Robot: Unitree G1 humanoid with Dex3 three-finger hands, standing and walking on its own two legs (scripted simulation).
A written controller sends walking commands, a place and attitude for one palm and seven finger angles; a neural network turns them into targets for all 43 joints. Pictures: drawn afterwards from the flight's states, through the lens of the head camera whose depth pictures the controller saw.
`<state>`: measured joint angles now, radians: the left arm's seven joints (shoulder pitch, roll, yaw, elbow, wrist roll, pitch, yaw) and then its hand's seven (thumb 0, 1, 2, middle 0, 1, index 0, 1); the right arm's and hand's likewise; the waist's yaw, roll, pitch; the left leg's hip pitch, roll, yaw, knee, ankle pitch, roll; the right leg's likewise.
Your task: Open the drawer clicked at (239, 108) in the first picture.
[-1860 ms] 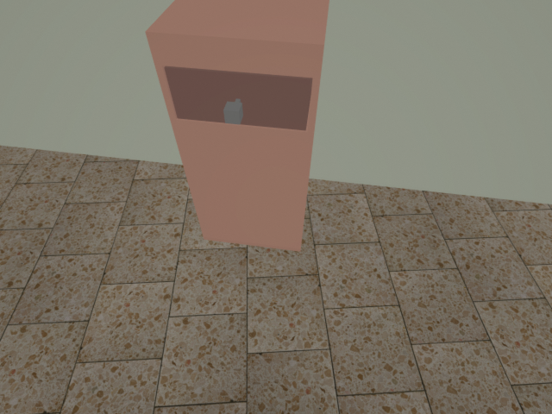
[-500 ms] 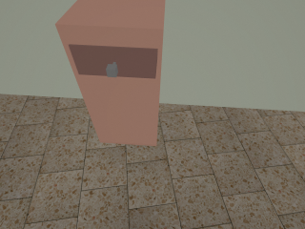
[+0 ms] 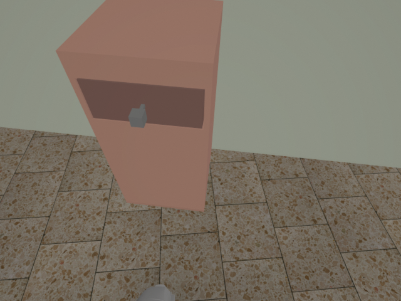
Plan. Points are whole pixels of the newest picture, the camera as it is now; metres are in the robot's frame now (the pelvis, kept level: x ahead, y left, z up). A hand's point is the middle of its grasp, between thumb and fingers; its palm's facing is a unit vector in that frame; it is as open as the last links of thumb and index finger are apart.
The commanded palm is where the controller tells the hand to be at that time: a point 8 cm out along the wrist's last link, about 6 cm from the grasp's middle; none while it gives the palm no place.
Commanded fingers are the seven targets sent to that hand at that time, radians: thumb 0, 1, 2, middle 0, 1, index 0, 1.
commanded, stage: come to a stop and stand still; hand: left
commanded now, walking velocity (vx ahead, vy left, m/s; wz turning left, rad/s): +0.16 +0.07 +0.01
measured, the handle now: (139, 113) +0.63 +0.25 -0.05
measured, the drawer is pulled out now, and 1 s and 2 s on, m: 0.00 0.00 0.00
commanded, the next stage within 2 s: look again from close up in 1.06 s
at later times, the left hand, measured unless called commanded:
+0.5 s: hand out of the picture +0.10 +0.20 -0.18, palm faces +0.03 -0.95 -0.30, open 7.4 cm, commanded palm none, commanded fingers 0.00 0.90 0.90 -0.20 -0.30 -0.20 -0.30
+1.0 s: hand out of the picture +0.07 +0.15 -0.17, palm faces +0.04 -0.98 -0.21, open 7.3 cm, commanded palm none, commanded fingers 0.00 0.90 0.90 -0.20 -0.30 -0.20 -0.30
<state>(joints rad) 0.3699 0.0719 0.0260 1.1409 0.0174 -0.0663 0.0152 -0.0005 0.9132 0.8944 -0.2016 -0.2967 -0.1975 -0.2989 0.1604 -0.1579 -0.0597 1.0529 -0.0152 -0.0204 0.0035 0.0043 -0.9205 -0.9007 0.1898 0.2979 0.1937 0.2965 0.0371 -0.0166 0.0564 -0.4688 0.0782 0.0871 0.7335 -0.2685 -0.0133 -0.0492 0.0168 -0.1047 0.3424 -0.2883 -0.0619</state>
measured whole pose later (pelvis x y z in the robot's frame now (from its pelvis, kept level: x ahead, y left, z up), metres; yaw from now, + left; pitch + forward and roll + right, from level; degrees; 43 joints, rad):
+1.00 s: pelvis +0.04 -0.03 +0.00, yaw +0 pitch -1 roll +0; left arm 0.22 0.16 0.03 1.12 0.00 0.01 0.03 0.00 0.93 0.89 -0.20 -0.30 -0.20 -0.30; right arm 0.31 -0.10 -0.01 1.13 -0.02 0.02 -0.03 0.00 -0.90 -0.90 0.19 0.30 0.20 0.30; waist 0.00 0.02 0.03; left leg -0.13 0.04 0.03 0.41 -0.25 -0.02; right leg -0.20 0.03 -0.09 0.38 -0.16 -0.06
